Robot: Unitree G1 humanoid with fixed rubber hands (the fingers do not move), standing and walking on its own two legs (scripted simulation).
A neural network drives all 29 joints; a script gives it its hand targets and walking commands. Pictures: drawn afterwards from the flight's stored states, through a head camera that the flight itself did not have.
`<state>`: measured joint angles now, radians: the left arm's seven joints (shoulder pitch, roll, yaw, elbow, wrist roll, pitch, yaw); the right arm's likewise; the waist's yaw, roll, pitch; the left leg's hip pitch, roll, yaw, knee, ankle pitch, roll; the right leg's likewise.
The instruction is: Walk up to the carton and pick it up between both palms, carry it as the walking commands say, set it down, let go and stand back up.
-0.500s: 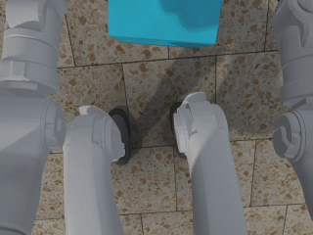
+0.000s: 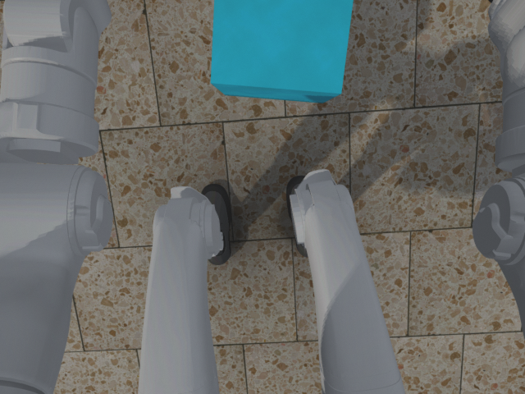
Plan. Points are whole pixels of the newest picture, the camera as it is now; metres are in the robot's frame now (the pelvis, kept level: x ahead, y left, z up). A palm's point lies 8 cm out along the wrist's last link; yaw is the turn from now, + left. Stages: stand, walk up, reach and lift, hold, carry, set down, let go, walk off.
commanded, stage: set down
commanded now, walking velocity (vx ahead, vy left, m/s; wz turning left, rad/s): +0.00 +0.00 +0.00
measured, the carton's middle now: (280, 24) +0.60 -0.09 -0.43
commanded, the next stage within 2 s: let go in 0.46 s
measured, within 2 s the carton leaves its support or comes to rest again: neither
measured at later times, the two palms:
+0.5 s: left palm out of the picture +0.59 +0.11 +0.06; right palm out of the picture +0.51 -0.30 +0.05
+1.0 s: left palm out of the picture +0.47 +0.16 +0.12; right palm out of the picture +0.41 -0.29 +0.13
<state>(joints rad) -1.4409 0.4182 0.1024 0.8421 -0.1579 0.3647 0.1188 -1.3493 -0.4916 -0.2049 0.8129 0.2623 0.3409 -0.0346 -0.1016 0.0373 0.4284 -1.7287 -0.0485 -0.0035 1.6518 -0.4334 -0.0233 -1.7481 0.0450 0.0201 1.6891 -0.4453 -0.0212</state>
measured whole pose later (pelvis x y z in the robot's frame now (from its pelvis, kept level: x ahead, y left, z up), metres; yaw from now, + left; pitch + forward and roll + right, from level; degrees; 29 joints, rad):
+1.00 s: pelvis +0.11 -0.01 +0.20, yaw -1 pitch +29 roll +1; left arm -0.37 0.17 0.12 0.51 0.07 0.11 0.04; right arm -0.32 -0.28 -0.18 0.57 0.04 0.07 0.13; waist -0.09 -0.01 -0.10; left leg -1.00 -0.02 -0.04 0.75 -0.26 -0.03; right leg -1.01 0.05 0.03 0.77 -0.27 -0.03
